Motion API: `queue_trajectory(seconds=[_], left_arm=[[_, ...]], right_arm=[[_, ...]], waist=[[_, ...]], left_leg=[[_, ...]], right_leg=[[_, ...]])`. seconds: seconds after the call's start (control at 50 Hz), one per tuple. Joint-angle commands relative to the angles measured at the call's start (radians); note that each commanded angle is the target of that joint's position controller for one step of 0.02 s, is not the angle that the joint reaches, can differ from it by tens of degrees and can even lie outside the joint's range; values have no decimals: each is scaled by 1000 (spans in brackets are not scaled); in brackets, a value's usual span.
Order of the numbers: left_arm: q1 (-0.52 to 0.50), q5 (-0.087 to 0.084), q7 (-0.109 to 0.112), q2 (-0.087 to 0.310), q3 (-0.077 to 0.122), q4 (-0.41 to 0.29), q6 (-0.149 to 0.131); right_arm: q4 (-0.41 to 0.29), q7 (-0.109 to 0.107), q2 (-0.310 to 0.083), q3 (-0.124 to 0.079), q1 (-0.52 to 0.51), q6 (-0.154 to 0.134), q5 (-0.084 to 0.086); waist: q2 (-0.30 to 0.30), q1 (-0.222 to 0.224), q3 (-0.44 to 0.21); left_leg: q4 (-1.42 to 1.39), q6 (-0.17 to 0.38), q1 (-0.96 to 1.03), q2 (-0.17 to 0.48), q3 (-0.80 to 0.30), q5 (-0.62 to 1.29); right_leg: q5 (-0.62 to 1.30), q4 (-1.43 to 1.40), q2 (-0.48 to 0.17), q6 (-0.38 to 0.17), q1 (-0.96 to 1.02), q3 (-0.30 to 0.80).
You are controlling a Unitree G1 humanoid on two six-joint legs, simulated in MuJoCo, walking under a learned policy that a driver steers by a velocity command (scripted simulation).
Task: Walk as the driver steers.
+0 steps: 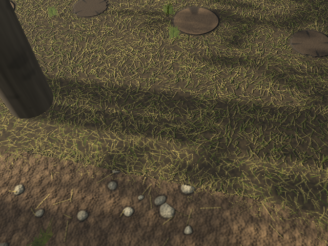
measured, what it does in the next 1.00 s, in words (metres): walks ahead, turning right: left foot, then right foot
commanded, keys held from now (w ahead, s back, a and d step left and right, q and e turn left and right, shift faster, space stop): no key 0.14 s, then e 0.30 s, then w+e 0.36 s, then e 0.20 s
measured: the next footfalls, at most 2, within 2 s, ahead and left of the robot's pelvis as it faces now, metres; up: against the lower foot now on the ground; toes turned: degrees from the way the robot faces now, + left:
left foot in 0.12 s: +0.04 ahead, +0.14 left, +0.00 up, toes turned +0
right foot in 0.58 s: -0.01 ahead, -0.09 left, +0.00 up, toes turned -12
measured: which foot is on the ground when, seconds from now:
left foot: up 0.00-0.10, down 0.12-0.56, up 0.58-1.00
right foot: down 0.00-0.12, up 0.14-0.56, down 0.58-1.00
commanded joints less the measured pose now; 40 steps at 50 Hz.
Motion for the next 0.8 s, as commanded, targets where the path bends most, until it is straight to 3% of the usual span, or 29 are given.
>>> queue_trajectory(seconds=[0.02,0.06,0.08,0.1,0.12,0.14,0.16,0.18,0.22,0.26,0.32,0.44,0.5,0.54,0.56,0.58,0.6,0.62,0.64,0.66,0.68,0.7,0.76,0.8], left_arm=[[-26,-11,-9,216,51,-52,-5],[-31,-25,-16,215,45,-40,-3],[-37,-33,-17,203,39,-34,-3],[14,-33,-20,174,27,-9,-8],[48,5,-29,117,5,-10,-18],[42,23,-28,70,-10,-32,-25],[-15,11,-20,125,0,-30,-18],[-13,-5,-22,135,5,-22,-13],[5,-8,-13,153,15,10,1],[34,-17,-13,166,23,21,10],[31,-31,-9,163,29,11,19],[12,-30,-21,133,21,-28,33],[41,-36,-42,137,23,-33,34],[152,-35,-52,139,32,13,29],[249,-38,-48,157,44,58,23],[352,-42,-33,244,69,74,12],[329,-11,-49,332,74,27,-27],[254,7,-52,273,60,-1,-57],[199,-4,-45,225,44,-11,-72],[176,-19,-39,202,36,-20,-77],[172,-25,-31,193,31,-20,-76],[192,-20,-24,179,24,-21,-75],[260,-18,-11,176,25,-15,-78],[282,-19,-5,180,28,-14,-74]], right_arm=[[-90,6,-60,-3,-39,-18,-3],[-71,10,-60,-4,2,-16,-3],[-51,13,-56,-5,42,-17,-6],[-49,11,-78,-8,50,-16,-9],[-58,1,-139,-18,69,-15,-14],[-77,0,-157,-9,7,-18,-37],[-77,8,-73,11,-10,-36,-51],[-59,12,-35,25,-37,-53,-58],[-39,9,-56,17,-66,-73,-47],[-22,0,-77,11,-72,-77,-42],[-10,-15,-101,-5,-66,-61,-29],[-1,-25,-102,-19,-106,-40,-25],[9,-17,-132,-32,-93,-42,-3],[11,-8,-119,-30,-135,-49,17],[15,-2,-68,-19,-137,-54,10],[-12,11,13,4,-170,-64,-18],[-86,14,6,2,-260,-90,-4],[-85,19,-62,-13,-283,-114,26],[-67,24,-101,-25,-248,-128,32],[-36,21,-109,-31,-215,-136,10],[-24,18,-109,-33,-205,-143,-12],[-18,20,-98,-33,-206,-148,-17],[-18,28,-54,-25,-221,-158,-13],[-30,32,-35,-18,-250,-161,-10]], waist=[[-211,20,-136],[-201,-4,-133],[-189,-29,-131],[-150,-30,-133],[23,-4,-194],[214,27,-179],[147,-25,-175],[145,-10,-147],[157,-14,-113],[130,-3,-105],[104,-22,-92],[97,-31,-110],[101,-23,-122],[92,43,-101],[19,72,-91],[-246,94,-91],[-300,98,-54],[-184,81,0],[-163,41,39],[-123,26,41],[-122,22,38],[-129,22,24],[-117,34,-7],[-125,43,-5]], left_leg=[[-166,11,62,-3,62,5],[-343,38,154,-17,85,112],[-491,65,241,-29,102,231],[-594,95,349,-12,64,350],[-585,139,501,150,-136,623],[-564,295,415,316,-291,724],[-589,365,340,314,-280,605],[-598,341,323,272,-225,542],[-595,290,329,231,-163,538],[-573,298,298,232,-114,661],[-569,335,320,264,-99,651],[-564,350,348,302,-53,646],[-618,318,299,304,-44,199],[-577,258,161,256,14,-69],[-430,207,51,199,89,-120],[-19,107,-180,87,226,-189],[141,87,-424,-55,77,-252],[209,105,-467,12,-13,-158],[185,121,-463,43,-21,-26],[155,118,-437,63,-12,65],[94,105,-407,69,-9,147],[54,93,-365,65,-3,217],[-67,60,-341,32,19,357],[-170,44,-306,15,24,421]], right_leg=[[439,-76,-235,-228,117,164],[423,-36,-228,-207,99,158],[396,-2,-213,-179,64,142],[311,31,-185,-116,2,120],[87,173,-112,-21,-106,46],[-273,221,-27,52,-192,2],[-349,300,-49,77,-151,58],[-322,322,-54,79,-154,73],[-268,355,-54,90,-182,85],[-259,435,-36,97,-165,84],[-289,518,-22,98,-230,69],[-253,422,-33,84,-205,22],[-202,298,-21,26,-115,-27],[-110,121,26,-37,68,-80],[-146,54,34,-77,192,-36],[-206,-72,-196,-175,318,323],[-388,-237,-364,-358,282,802],[-474,-300,-377,-358,248,793],[-453,-297,-330,-303,232,687],[-372,-280,-279,-257,232,588],[-266,-279,-239,-227,232,511],[-172,-282,-205,-207,230,452],[69,-266,-162,-192,257,353],[125,-255,-139,-181,228,317]])
Keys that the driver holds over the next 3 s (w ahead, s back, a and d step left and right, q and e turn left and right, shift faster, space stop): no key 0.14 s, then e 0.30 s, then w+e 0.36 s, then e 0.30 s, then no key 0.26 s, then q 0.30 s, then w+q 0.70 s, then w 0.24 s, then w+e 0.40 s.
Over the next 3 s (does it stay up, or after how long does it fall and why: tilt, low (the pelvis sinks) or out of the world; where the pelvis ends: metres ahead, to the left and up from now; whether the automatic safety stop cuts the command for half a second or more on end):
stays up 0.86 -0.12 0.00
